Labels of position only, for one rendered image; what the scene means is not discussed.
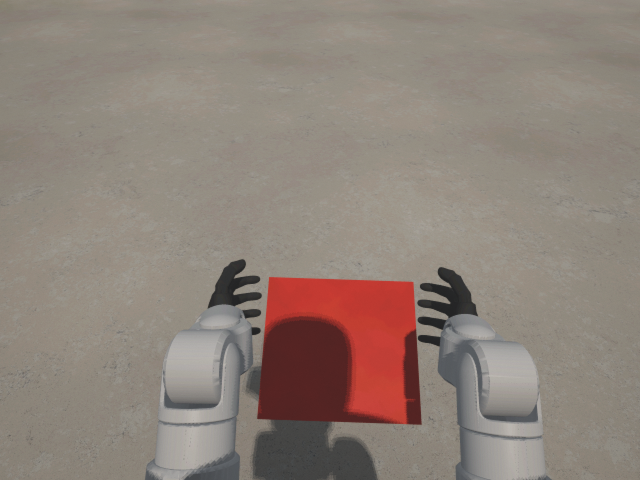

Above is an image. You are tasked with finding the carton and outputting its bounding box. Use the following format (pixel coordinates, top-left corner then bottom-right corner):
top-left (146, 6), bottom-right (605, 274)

top-left (257, 277), bottom-right (422, 425)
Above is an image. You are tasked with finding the right robot forearm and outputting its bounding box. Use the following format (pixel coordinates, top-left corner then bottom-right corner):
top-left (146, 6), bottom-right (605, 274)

top-left (438, 314), bottom-right (552, 480)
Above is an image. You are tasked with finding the right robot hand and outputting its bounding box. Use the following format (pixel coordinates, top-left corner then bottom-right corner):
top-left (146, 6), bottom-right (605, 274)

top-left (417, 267), bottom-right (478, 347)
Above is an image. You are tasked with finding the left robot hand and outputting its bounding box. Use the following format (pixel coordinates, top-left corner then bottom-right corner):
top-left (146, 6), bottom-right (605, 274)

top-left (208, 259), bottom-right (262, 335)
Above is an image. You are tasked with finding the left robot forearm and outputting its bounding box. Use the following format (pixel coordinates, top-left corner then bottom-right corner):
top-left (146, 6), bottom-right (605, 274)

top-left (145, 304), bottom-right (253, 480)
